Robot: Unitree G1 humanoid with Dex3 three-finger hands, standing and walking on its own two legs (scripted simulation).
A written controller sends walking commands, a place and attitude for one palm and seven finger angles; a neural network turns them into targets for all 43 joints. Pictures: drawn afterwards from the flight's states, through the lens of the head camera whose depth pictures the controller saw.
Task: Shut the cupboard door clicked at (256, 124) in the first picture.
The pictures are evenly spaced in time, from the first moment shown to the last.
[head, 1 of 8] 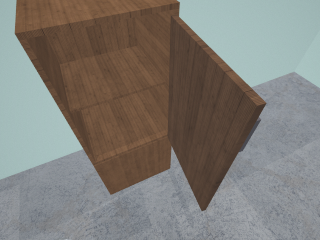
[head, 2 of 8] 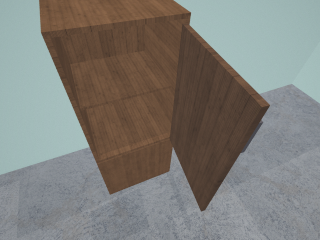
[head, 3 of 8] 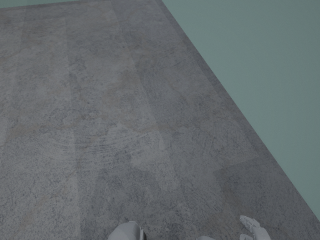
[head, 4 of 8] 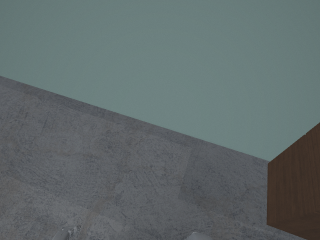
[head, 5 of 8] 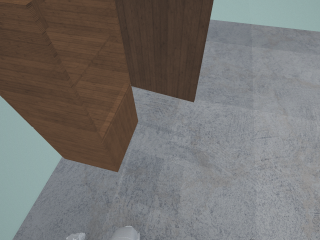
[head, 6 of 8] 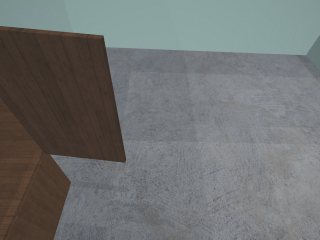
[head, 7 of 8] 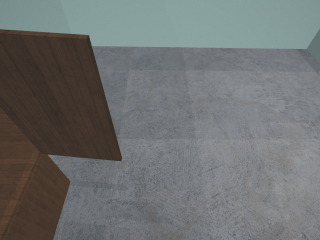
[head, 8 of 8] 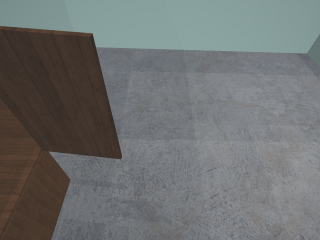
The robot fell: no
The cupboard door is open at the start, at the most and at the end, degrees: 84 84 84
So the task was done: no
